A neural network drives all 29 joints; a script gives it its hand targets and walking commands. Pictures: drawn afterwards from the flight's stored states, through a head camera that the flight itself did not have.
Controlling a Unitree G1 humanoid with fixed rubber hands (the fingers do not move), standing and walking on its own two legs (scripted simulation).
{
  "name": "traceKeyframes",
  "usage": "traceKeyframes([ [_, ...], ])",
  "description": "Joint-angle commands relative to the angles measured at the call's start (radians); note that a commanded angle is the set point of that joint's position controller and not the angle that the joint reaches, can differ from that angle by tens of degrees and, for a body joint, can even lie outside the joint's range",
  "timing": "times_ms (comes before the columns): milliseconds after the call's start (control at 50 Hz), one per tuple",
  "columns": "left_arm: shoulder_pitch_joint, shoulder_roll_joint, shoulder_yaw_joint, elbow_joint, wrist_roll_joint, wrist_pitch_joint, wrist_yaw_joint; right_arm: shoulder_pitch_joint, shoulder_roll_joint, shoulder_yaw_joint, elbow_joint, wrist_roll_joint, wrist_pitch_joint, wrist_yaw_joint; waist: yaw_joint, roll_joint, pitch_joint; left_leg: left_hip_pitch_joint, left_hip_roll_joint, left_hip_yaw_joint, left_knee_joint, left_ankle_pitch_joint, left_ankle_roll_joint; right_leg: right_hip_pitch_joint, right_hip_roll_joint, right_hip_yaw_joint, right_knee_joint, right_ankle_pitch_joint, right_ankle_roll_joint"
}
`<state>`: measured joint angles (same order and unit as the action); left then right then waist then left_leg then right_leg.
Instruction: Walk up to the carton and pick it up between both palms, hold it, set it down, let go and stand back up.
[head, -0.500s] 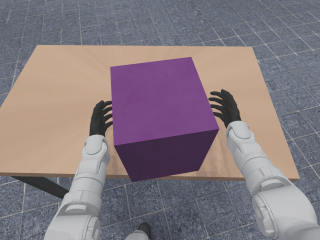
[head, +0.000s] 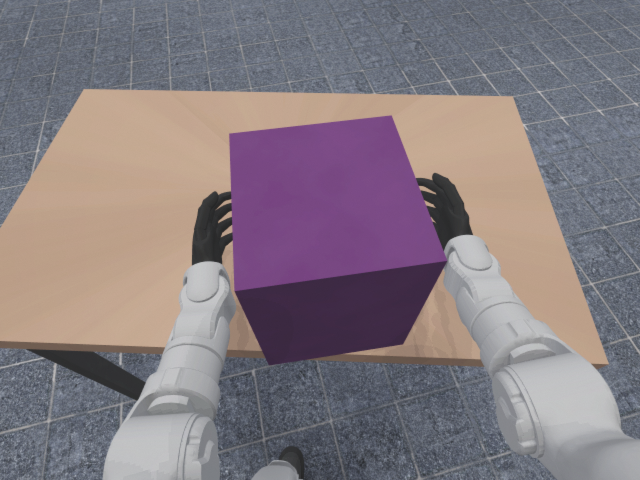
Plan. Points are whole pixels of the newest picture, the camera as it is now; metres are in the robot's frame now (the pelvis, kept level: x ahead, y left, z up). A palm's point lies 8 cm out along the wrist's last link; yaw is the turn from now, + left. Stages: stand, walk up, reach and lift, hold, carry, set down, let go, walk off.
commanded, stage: reach and lift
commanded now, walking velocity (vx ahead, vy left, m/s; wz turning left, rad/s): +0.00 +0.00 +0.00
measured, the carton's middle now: (325, 250) +0.39 +0.07 +0.02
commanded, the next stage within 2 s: none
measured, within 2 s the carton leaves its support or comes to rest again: leaves its support in 1.70 s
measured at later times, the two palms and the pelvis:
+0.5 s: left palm (223, 254) +0.36 +0.20 +0.04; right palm (447, 245) +0.41 -0.08 +0.04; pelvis +0.01 +0.00 +0.01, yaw +0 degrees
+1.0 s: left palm (227, 259) +0.35 +0.20 +0.03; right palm (451, 251) +0.40 -0.09 +0.03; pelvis +0.01 -0.01 +0.01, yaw +0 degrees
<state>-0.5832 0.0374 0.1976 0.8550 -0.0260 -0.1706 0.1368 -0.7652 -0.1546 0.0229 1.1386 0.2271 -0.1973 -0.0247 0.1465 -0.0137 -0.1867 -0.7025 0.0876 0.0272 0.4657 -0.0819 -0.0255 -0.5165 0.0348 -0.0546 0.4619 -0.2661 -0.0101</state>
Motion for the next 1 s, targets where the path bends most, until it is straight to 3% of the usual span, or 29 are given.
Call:
traceKeyframes([
  [0, -0.407, -0.028, -0.034, -0.271, 0.061, -0.044, -0.011, -0.487, -0.05, -0.06, -0.235, -0.07, -0.079, -0.022, -0.034, 0.013, -0.622, 0.625, -0.07, 0.03, 0.085, 0.441, -0.041, 0.098, 0.024, 0.029, -0.077, 0.343, 0.053],
  [60, -0.367, -0.064, -0.05, -0.355, 0.091, -0.033, 0.001, -0.475, -0.029, -0.078, -0.303, -0.1, -0.097, -0.046, -0.038, 0.038, -0.679, 0.69, -0.065, 0.026, 0.088, 0.521, -0.055, 0.13, 0.032, 0.021, -0.084, 0.399, 0.048],
  [80, -0.356, -0.076, -0.056, -0.36, 0.1, -0.02, 0.002, -0.47, -0.034, -0.086, -0.303, -0.115, -0.096, -0.056, -0.054, 0.05, -0.667, 0.705, -0.061, 0.023, 0.092, 0.529, -0.06, 0.119, 0.035, 0.013, -0.085, 0.413, 0.047],
  [160, -0.313, -0.138, -0.076, -0.427, 0.124, 0.038, -0.002, -0.435, 0.017, -0.082, -0.341, -0.138, -0.085, -0.078, -0.067, 0.018, -0.635, 0.786, -0.054, 0.016, 0.083, 0.583, -0.06, 0.136, 0.039, -0.002, -0.116, 0.437, 0.044],
  [220, -0.347, -0.286, -0.11, -0.444, 0.165, 0.046, -0.044, -0.454, 0.2, -0.046, -0.384, -0.19, -0.088, -0.031, -0.061, 0.024, -0.631, 0.798, -0.056, 0.023, 0.059, 0.576, -0.054, 0.153, 0.041, -0.011, -0.141, 0.412, 0.037],
  [240, -0.342, -0.336, -0.102, -0.394, 0.203, 0.046, -0.065, -0.436, 0.263, -0.062, -0.347, -0.237, -0.088, -0.011, -0.063, 0.003, -0.598, 0.802, -0.057, 0.028, 0.042, 0.555, -0.05, 0.148, 0.038, -0.014, -0.155, 0.386, 0.036],
  [320, -0.435, -0.607, -0.151, -0.265, 0.311, -0.005, -0.141, -0.458, 0.622, -0.068, -0.327, -0.444, -0.131, 0.087, -0.05, 0.01, -0.564, 0.793, -0.062, 0.064, -0.018, 0.492, -0.043, 0.191, 0.027, -0.023, -0.181, 0.342, 0.031],
  [360, -0.409, -0.649, -0.16, -0.21, 0.338, -0.035, -0.151, -0.431, 0.68, -0.067, -0.307, -0.51, -0.167, 0.106, -0.028, 0.025, -0.566, 0.781, -0.061, 0.08, -0.022, 0.516, -0.048, 0.23, 0.018, -0.02, -0.166, 0.41, 0.029],
  [380, -0.397, -0.643, -0.153, -0.164, 0.35, -0.043, -0.151, -0.423, 0.677, -0.075, -0.274, -0.532, -0.178, 0.105, -0.038, 0.03, -0.538, 0.771, -0.058, 0.085, -0.029, 0.518, -0.048, 0.23, 0.019, -0.026, -0.168, 0.415, 0.03],
  [440, -0.387, -0.655, -0.156, -0.141, 0.35, -0.063, -0.146, -0.419, 0.681, -0.072, -0.229, -0.55, -0.211, 0.095, -0.041, 0.024, -0.513, 0.756, -0.051, 0.082, -0.042, 0.519, -0.05, 0.265, 0.018, -0.024, -0.164, 0.471, 0.03],
  [540, -0.403, -0.646, -0.109, -0.074, 0.374, -0.071, -0.154, -0.411, 0.698, -0.11, -0.125, -0.579, -0.222, 0.089, -0.025, 0.005, -0.392, 0.721, -0.046, 0.097, -0.084, 0.435, -0.032, 0.24, 0.015, -0.024, -0.21, 0.33, 0.026],
  [620, -0.402, -0.683, -0.119, -0.089, 0.367, -0.086, -0.145, -0.438, 0.709, -0.093, -0.154, -0.57, -0.246, 0.093, -0.003, 0.01, -0.444, 0.74, -0.041, 0.104, -0.079, 0.475, -0.041, 0.235, 0.029, -0.027, -0.216, 0.327, 0.019],
  [860, -0.456, -0.662, -0.105, -0.046, 0.356, -0.098, -0.166, -0.447, 0.723, -0.103, -0.132, -0.588, -0.231, 0.071, -0.024, -0.004, -0.414, 0.684, -0.058, 0.121, -0.118, 0.359, -0.017, 0.264, 0.003, -0.007, -0.213, 0.291, 0.039],
  [900, -0.476, -0.652, -0.092, -0.037, 0.354, -0.101, -0.172, -0.453, 0.741, -0.109, -0.122, -0.595, -0.23, 0.068, -0.01, -0.024, -0.414, 0.665, -0.059, 0.126, -0.122, 0.346, -0.007, 0.276, -0.001, 0.0, -0.211, 0.29, 0.041],
  [980, -0.471, -0.669, -0.105, -0.035, 0.338, -0.117, -0.172, -0.469, 0.744, -0.088, -0.147, -0.584, -0.258, 0.064, -0.023, -0.004, -0.467, 0.673, -0.061, 0.119, -0.098, 0.411, -0.016, 0.277, 0.003, -0.005, -0.196, 0.356, 0.037],
])
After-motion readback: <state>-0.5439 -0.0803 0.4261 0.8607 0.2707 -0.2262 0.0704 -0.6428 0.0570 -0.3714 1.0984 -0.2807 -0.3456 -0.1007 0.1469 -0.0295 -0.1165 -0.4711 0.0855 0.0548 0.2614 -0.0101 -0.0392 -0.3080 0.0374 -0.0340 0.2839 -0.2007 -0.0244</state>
